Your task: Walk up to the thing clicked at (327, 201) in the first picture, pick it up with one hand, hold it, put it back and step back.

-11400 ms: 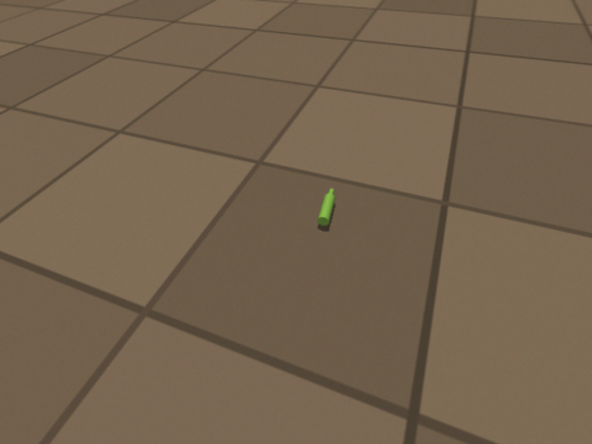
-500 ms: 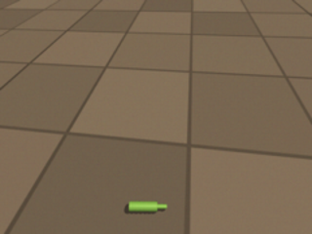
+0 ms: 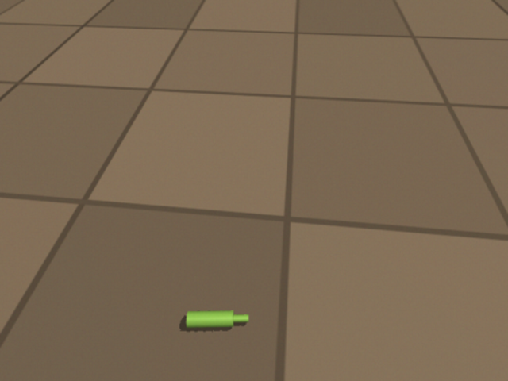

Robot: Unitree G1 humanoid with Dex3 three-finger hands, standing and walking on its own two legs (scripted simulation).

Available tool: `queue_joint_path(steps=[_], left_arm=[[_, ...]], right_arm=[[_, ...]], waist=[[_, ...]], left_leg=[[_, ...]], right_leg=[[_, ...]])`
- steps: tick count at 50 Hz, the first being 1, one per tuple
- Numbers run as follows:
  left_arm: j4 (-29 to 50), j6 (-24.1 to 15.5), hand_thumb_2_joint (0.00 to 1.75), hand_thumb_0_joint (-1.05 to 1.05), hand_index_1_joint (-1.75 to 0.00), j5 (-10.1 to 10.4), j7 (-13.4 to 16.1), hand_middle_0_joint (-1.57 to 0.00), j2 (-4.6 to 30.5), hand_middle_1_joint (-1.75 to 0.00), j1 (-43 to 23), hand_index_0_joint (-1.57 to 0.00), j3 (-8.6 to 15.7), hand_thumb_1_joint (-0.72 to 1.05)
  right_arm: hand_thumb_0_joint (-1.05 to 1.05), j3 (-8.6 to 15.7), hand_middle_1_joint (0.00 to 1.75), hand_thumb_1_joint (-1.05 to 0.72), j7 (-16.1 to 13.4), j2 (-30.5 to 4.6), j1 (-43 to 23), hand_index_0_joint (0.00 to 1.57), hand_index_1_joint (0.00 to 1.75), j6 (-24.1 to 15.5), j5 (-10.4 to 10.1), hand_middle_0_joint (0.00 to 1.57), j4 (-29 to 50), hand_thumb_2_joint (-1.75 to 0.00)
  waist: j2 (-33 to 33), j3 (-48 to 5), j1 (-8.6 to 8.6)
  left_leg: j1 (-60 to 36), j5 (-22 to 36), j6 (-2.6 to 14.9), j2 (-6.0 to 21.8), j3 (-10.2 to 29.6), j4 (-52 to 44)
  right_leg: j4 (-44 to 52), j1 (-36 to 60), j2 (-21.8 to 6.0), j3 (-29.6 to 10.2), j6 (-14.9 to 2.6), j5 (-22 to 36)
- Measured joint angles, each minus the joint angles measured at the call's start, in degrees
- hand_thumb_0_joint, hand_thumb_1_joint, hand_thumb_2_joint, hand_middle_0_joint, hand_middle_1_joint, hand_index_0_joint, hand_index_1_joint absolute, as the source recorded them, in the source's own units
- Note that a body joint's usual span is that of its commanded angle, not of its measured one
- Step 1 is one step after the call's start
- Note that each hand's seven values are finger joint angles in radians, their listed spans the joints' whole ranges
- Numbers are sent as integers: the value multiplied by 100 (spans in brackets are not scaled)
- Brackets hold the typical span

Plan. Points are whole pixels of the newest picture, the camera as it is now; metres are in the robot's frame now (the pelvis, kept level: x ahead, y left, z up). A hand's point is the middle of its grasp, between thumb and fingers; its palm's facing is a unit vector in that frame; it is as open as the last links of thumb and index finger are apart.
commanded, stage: walk up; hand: left
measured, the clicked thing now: (218, 318) +0.44 +0.19 -0.73
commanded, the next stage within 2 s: stand in 1.60 s
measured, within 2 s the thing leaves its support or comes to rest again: neither
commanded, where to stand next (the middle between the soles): +0.07 +0.01 m, yaw +3 degrees
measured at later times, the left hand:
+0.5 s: hand out of the picture +0.09 +0.25 -0.15, palm faces +0.10 -0.92 -0.37, open 7.4 cm
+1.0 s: hand out of the picture +0.08 +0.25 -0.13, palm faces +0.05 -0.93 -0.37, open 7.4 cm
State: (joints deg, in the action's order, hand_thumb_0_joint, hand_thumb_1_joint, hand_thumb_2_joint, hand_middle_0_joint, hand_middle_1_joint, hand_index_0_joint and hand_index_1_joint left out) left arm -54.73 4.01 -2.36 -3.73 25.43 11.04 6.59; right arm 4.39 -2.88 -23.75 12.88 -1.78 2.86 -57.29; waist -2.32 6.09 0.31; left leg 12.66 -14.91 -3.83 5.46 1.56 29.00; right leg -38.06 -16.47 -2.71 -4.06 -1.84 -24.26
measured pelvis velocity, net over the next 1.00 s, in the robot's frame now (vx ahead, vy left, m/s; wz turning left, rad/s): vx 0.03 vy -0.01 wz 0.06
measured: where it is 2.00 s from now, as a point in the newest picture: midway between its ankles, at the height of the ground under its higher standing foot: outside the picture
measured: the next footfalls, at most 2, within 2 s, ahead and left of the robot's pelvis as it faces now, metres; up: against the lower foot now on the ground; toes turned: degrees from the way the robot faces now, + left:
right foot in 0.02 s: +0.06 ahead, -0.15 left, +0.00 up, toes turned +3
left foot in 0.40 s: +0.06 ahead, +0.10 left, +0.00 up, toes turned +2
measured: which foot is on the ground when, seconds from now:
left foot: down 0.00-0.02, up 0.04-0.38, down 0.40-1.00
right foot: up 0.00-0.00, down 0.02-1.00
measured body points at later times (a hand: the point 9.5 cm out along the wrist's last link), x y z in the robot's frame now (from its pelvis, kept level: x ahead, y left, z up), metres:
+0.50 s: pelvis +0.03 -0.02 +0.00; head +0.07 -0.01 +0.45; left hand +0.08 +0.30 -0.12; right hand +0.15 -0.32 -0.12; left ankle +0.03 +0.09 -0.73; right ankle +0.02 -0.15 -0.72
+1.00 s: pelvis +0.03 -0.01 +0.02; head +0.04 -0.01 +0.46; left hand +0.08 +0.30 -0.11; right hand +0.15 -0.30 -0.11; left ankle +0.03 +0.09 -0.73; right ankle +0.02 -0.15 -0.73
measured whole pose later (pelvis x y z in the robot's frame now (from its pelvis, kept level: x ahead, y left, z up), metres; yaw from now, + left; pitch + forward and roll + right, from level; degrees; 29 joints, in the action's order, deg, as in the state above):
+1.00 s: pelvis +0.03 -0.01 +0.02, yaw +3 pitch -4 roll +0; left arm -61.9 -1.5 -0.4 0.5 21.0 7.3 0.2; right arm 1.7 1.4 -20.1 4.7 1.4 0.5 -60.1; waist 0.4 4.9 1.1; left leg 6.6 -11.6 1.2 -1.4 0.0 22.0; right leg -22.1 -5.3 -1.9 -0.8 1.6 -13.1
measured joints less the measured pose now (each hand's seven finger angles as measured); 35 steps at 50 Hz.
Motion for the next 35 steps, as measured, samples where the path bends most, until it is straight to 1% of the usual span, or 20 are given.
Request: queue_joint_path(steps=[1, 2, 3, 4, 6, 8, 10, 15, 17, 19, 20, 21, 23, 24, 26, 27, 28, 29, 31, 35], left_arm=[[2, -66, 90, 1, -30, -1, 22, -20, -25, -30, 36, -20, 7, 91], [-15, -119, 90, 1, -29, -20, 58, -20, -100, -30, 54, -20, 5, 91], [-30, -146, 90, 1, -29, -36, 90, -20, -194, -30, 71, -20, -24, 91], [-38, -150, 90, 1, -29, -44, 105, -20, -283, -30, 90, -20, -74, 91], [-38, -158, 90, 1, -30, -34, 122, -20, -447, -30, 139, -20, -168, 91], [-36, -207, 90, 1, -30, 15, 160, -21, -580, -30, 179, -20, -257, 90], [-28, -296, 90, 1, -30, 68, 207, -21, -666, -30, 180, -20, -325, 90], [105, -512, 90, 1, -30, 148, 330, -21, -720, -30, 123, -21, -416, 90], [161, -553, 90, 1, -30, 174, 376, -21, -690, -30, 76, -21, -439, 90], [207, -562, 90, 1, -30, 194, 413, -21, -637, -30, 31, -21, -457, 90], [218, -554, 90, 1, -30, 206, 426, -21, -601, -30, 6, -21, -464, 90], [207, -538, 90, 1, -30, 222, 439, -21, -553, -30, -39, -21, -466, 90], [166, -481, 90, 1, -30, 278, 473, -21, -482, -30, -130, -21, -453, 90], [143, -462, 90, 1, -30, 297, 485, -21, -465, -30, -157, -21, -455, 90], [76, -446, 90, 1, -30, 292, 491, -21, -402, -30, -194, -21, -467, 90], [41, -454, 90, 1, -30, 283, 486, -21, -356, -30, -205, -21, -467, 90], [11, -475, 90, 1, -30, 275, 482, -21, -311, -30, -210, -20, -464, 90], [-26, -509, 90, 1, -30, 268, 485, -21, -284, -30, -218, -20, -463, 90], [-125, -573, 90, 1, -30, 254, 500, -21, -300, -30, -230, -20, -480, 90], [-270, -559, 90, 1, -30, 224, 473, -21, -299, -30, -199, -20, -549, 90]], right_arm=[[1, 11, 30, -90, 9, -90, -14, 21, 30, 54, -25, 21, 27, -90], [1, 23, 30, -90, 4, -172, -44, 21, 30, 122, -63, 21, 37, -90], [1, 29, 30, -90, -11, -221, -51, 20, 30, 186, -97, 21, 47, -90], [1, 29, 30, -90, -16, -239, -32, 20, 30, 230, -127, 21, 50, -90], [1, -4, 30, -90, 23, -238, 10, 20, 30, 256, -189, 20, 35, -90], [1, -62, 30, -90, 80, -205, 29, 20, 30, 253, -232, 20, 14, -90], [1, -126, 30, -91, 127, -130, 49, 20, 30, 264, -240, 20, 19, -90], [1, -216, 30, -90, 221, 115, -61, 20, 30, 369, -148, 20, 105, -90], [1, -213, 30, -90, 261, 180, -148, 20, 30, 386, -122, 21, 178, -90], [1, -194, 30, -90, 302, 214, -238, 20, 30, 376, -109, 21, 259, -90], [1, -178, 30, -90, 320, 220, -272, 20, 30, 355, -107, 21, 299, -90], [1, -156, 30, -90, 329, 242, -316, 20, 30, 327, -102, 21, 316, -90], [1, -141, 30, -90, 343, 296, -408, 20, 30, 292, -94, 21, 337, -90], [1, -152, 30, -90, 352, 302, -442, 20, 30, 278, -116, 21, 353, -90], [1, -176, 30, -90, 367, 335, -499, 20, 30, 262, -150, 21, 370, -90], [1, -197, 30, -90, 370, 362, -531, 20, 30, 265, -160, 21, 377, -90], [1, -223, 30, -90, 371, 385, -567, 20, 30, 272, -173, 21, 385, -90], [1, -247, 30, -90, 369, 393, -615, 20, 30, 278, -193, 21, 385, -90], [1, -267, 30, -90, 361, 381, -714, 20, 30, 307, -244, 21, 344, -90], [1, -271, 30, -90, 371, 392, -810, 20, 30, 330, -248, 21, 277, -90]], waist=[[91, 52, 1], [228, 119, -20], [323, 142, -43], [360, 124, -25], [381, 56, 45], [426, -12, 56], [455, -54, 58], [429, 23, 88], [400, 89, 89], [359, 141, 76], [338, 157, 55], [269, 193, 42], [132, 244, 101], [156, 230, 110], [205, 167, 106], [195, 130, 118], [175, 101, 135], [183, 96, 143], [306, 75, 125], [326, -85, 126]], left_leg=[[102, -173, 53, 108, 47, 305], [226, -504, 174, 152, 210, 696], [376, -896, 246, 52, 383, 1118], [502, -1221, 297, -115, 460, 1480], [651, -1501, 362, -417, 413, 1983], [721, -1452, 386, -578, 333, 2192], [715, -1381, 403, -666, 301, 2175], [527, -1300, 476, -697, 301, 1667], [467, -1206, 507, -650, 252, 1440], [356, -971, 548, -604, 175, 1070], [257, -693, 570, -589, 137, 770], [181, -233, 519, -634, 86, 567], [84, -172, 477, -753, -28, 452], [72, -209, 486, -737, -33, 445], [51, -255, 506, -688, -14, 439], [36, -262, 506, -681, -30, 424], [20, -274, 501, -683, -58, 424], [-2, -297, 490, -673, -72, 451], [-56, -324, 472, -609, -35, 483], [-214, -208, 501, -684, -98, 215]], right_leg=[[270, 91, 45, 58, 131, 540], [229, 117, 156, 141, 223, 660], [190, 141, 216, 214, 249, 624], [199, 168, 231, 242, 235, 588], [330, 260, 234, 246, 169, 588], [527, 379, 270, 311, 126, 642], [658, 477, 313, 406, 91, 665], [700, 610, 343, 578, 45, 594], [631, 602, 299, 631, 66, 536], [493, 552, 223, 667, 112, 446], [386, 513, 173, 688, 146, 378], [256, 483, 82, 683, 190, 299], [15, 387, -50, 556, 194, 313], [-22, 362, -12, 510, 169, 262], [85, 408, 97, 451, 108, -72], [198, 449, 120, 427, 86, -82], [368, 509, 119, 411, 88, 188], [506, 573, 119, 408, 151, 592], [644, 711, 177, 446, 255, 627], [745, 786, 95, 386, 317, 593]])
